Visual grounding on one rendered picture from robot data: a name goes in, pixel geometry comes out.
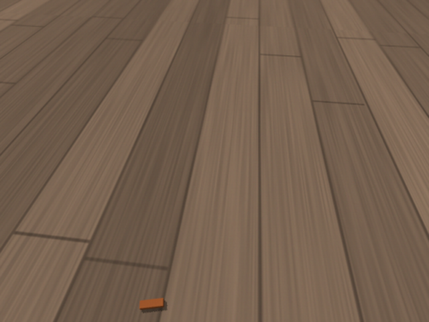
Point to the small box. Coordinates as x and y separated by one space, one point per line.
151 304

